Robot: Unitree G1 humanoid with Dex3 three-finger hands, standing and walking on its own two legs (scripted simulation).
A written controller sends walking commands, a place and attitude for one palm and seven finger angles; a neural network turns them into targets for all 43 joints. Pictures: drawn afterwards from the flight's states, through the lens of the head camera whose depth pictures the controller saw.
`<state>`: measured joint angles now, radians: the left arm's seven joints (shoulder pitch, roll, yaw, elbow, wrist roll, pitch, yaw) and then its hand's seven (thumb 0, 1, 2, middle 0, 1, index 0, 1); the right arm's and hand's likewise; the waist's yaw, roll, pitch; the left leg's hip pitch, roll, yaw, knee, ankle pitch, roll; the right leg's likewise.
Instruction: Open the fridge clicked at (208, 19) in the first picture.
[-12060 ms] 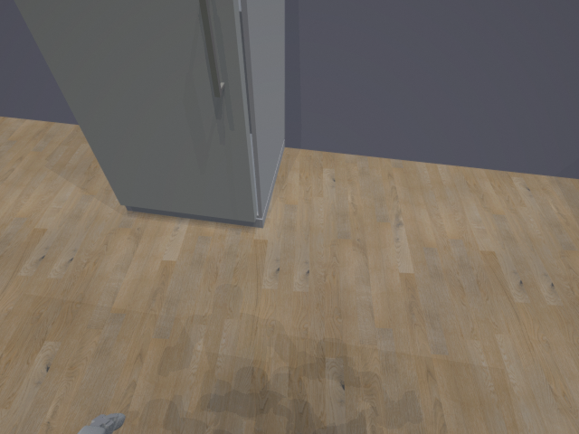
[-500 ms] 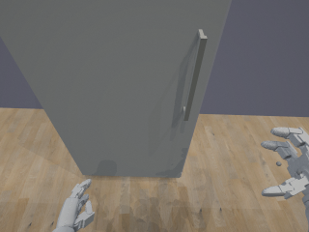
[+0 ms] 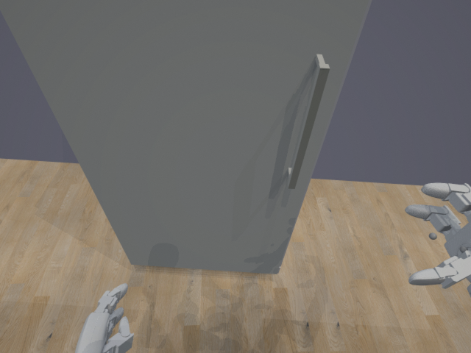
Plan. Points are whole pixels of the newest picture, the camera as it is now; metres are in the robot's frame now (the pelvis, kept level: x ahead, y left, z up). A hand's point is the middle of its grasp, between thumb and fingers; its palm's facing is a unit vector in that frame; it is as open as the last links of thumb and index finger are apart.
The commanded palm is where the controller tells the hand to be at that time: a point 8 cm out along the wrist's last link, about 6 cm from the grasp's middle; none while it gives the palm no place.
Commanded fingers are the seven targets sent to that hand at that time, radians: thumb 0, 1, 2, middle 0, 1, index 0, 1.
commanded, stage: raise the hand to about handle height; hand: right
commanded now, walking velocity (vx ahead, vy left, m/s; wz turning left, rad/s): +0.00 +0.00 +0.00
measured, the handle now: (303, 131) +0.53 -0.13 +0.11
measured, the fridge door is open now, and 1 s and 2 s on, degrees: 0 0 0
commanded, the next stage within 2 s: move the hooked fingers beside the handle in 0.20 s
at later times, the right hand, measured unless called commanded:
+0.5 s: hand (421, 227) +0.28 -0.26 +0.13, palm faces +0.08 +1.00 -0.02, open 14.0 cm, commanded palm +0.26 -0.30 +0.12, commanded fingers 0.00 0.50 -0.30 0.30 1.20 0.30 1.20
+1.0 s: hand (386, 193) +0.35 -0.23 +0.12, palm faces +0.06 +1.00 +0.00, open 14.0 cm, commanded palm +0.33 -0.28 +0.12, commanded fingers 0.00 0.50 -0.30 0.30 1.20 0.30 1.20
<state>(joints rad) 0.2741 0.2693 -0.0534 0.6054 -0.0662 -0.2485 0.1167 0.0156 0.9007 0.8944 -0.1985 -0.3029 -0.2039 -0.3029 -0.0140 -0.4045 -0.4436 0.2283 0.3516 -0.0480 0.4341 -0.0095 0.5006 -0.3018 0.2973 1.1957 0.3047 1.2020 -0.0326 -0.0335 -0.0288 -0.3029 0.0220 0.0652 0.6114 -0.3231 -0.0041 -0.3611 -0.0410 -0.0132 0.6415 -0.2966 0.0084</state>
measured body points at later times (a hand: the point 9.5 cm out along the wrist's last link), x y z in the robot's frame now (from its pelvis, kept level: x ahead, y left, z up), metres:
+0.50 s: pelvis +0.00 +0.00 +0.00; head +0.00 +0.01 +0.45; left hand +0.17 +0.24 -0.07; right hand +0.27 -0.31 +0.13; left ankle +0.00 +0.12 -0.73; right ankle +0.02 -0.12 -0.73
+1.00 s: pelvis +0.00 +0.00 +0.00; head +0.02 +0.01 +0.45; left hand +0.14 +0.25 -0.09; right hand +0.34 -0.29 +0.12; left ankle +0.00 +0.12 -0.73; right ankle +0.02 -0.12 -0.73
